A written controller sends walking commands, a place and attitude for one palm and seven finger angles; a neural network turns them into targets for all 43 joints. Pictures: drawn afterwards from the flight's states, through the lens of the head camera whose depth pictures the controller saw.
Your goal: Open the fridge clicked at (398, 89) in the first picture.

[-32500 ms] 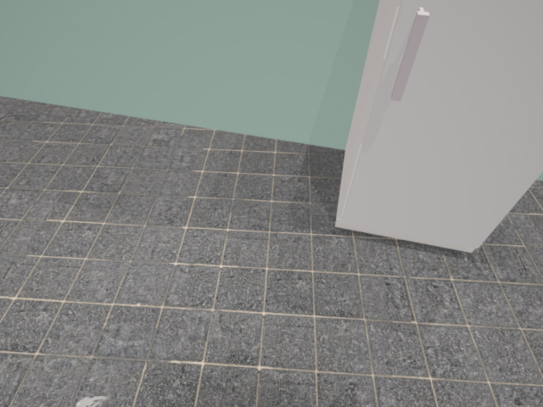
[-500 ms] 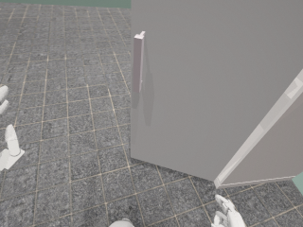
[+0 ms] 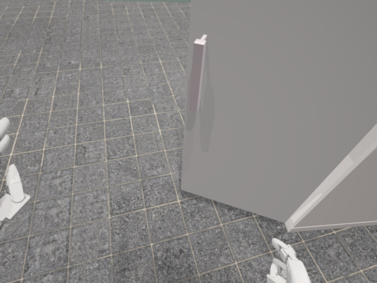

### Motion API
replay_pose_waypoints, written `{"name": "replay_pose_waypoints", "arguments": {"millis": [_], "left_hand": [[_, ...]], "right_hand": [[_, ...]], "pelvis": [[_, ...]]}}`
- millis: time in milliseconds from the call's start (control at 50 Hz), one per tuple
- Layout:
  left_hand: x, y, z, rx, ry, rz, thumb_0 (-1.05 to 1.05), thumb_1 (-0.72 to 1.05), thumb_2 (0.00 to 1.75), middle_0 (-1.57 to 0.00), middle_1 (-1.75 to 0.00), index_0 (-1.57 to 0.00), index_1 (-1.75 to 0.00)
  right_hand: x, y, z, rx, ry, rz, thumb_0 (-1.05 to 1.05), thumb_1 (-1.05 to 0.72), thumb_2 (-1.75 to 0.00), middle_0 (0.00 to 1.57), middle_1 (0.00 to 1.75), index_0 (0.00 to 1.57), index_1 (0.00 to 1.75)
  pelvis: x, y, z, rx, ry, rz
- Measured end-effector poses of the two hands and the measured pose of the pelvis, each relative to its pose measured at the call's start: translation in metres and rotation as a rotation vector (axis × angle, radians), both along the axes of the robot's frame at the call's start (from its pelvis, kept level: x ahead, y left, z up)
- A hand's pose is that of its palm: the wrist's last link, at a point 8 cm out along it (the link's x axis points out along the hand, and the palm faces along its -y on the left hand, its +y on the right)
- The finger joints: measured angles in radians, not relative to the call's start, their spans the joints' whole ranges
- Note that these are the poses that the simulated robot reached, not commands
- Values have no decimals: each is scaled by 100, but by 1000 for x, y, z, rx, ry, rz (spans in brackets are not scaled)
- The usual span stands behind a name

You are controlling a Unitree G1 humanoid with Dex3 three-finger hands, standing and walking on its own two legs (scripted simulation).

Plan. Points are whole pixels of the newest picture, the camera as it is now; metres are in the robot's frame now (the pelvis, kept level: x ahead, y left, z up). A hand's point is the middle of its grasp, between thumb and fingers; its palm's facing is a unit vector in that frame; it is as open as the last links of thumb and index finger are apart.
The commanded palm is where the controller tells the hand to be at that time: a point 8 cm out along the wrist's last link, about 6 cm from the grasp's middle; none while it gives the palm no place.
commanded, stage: let the arm hang, fingers relaxed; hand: left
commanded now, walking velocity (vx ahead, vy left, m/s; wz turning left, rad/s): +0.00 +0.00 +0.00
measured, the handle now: (198, 75) +0.67 +0.03 +0.09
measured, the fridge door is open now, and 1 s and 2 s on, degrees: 66 66 66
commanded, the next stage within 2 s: look to check the result in 1.16 s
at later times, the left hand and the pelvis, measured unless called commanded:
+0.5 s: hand out of the picture -0.05 +0.18 -0.18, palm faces +0.04 -0.99 -0.15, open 7.2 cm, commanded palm none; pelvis -0.01 +0.00 +0.00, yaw +2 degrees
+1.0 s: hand out of the picture +0.09 +0.23 -0.15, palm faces +0.01 -0.95 -0.32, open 7.4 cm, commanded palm none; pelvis +0.02 -0.01 +0.01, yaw +1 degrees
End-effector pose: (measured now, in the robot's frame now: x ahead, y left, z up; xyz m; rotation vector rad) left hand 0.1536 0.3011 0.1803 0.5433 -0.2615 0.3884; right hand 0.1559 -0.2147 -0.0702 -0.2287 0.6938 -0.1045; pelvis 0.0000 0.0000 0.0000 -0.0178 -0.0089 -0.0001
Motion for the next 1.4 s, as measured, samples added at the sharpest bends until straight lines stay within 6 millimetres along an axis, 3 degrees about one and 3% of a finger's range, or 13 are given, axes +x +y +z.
{"name": "replay_pose_waypoints", "arguments": {"millis": [80, 120, 180, 280, 380, 520, 640, 720, 840, 980, 1080, 1220, 1400], "left_hand": [[3, 7, -14, -17, 46, 22, 1, 89, 90, -21, -30, -21, -30], [14, 14, -58, -73, 226, 28, 1, 89, 90, -21, -30, -20, -30], [14, 14, -152, -220, 606, 69, 0, 90, 90, -20, -30, -19, -30], [-50, -31, -281, -432, 1160, 82, 1, 91, 90, -20, -30, -19, -30], [-133, -76, -335, -604, 1483, 118, 1, 94, 90, -21, -30, -20, -30], [-212, -67, -333, -666, 1673, 273, 1, 95, 90, -21, -30, -20, -30], [-226, -42, -318, -608, 1712, 368, 1, 92, 90, -21, -30, -20, -30], [-205, -28, -310, -561, 1668, 380, 1, 91, 90, -20, -30, -20, -30], [-148, -18, -303, -506, 1541, 334, 1, 91, 90, -20, -30, -19, -30], [-78, -25, -296, -474, 1405, 240, 0, 91, 90, -20, -30, -19, -30], [-44, -33, -292, -464, 1354, 190, 0, 91, 90, -20, -30, -20, -30], [-29, -39, -291, -454, 1349, 179, 0, 90, 90, -21, -30, -20, -30], [-43, -39, -294, -450, 1415, 227, 1, 90, 90, -21, -30, -20, -30]], "right_hand": [[0, -5, -6, 0, 15, 7, 1, -90, -90, 20, 30, 20, 30], [1, -12, -20, 3, 64, 38, 1, -90, -90, 20, 30, 20, 30], [-6, -28, -37, -11, 147, 29, 1, -90, -90, 20, 30, 20, 30], [-40, -49, -44, -52, 272, -41, 1, -90, -90, 20, 30, 20, 30], [-97, -57, -46, -96, 477, -94, 1, -91, -90, 20, 30, 20, 30], [-157, -50, -54, -84, 716, -127, 1, -91, -90, 20, 30, 20, 30], [-161, -39, -63, -34, 745, -141, 1, -90, -90, 20, 30, 20, 30], [-147, -35, -68, -9, 711, -134, 1, -90, -90, 20, 30, 20, 30], [-110, -40, -69, 0, 626, -116, 1, -90, -90, 20, 30, 20, 30], [-69, -56, -58, -26, 528, -106, 0, -90, -90, 20, 30, 20, 30], [-51, -71, -51, -52, 495, -108, 0, -90, -90, 20, 30, 20, 30], [-44, -87, -46, -79, 501, -119, 0, -91, -90, 20, 30, 20, 30], [-49, -97, -48, -86, 557, -127, 1, -90, -90, 20, 30, 20, 30]], "pelvis": [[1, 1, -1, -4, 5, 9], [-2, 5, -5, -5, 11, 23], [-8, 8, -11, 0, 7, 32], [-13, 5, -13, 8, -7, 30], [-14, 1, -7, 1, -9, 30], [-11, -1, -1, -7, -4, 41], [-6, 0, 1, -4, -7, 34], [-2, 1, 2, 2, -9, 28], [5, 0, 4, 12, -11, 22], [15, -5, 6, 18, -14, 18], [21, -9, 7, 21, -12, 15], [30, -15, 8, 23, -10, 14], [38, -23, 8, 24, -9, 9]]}}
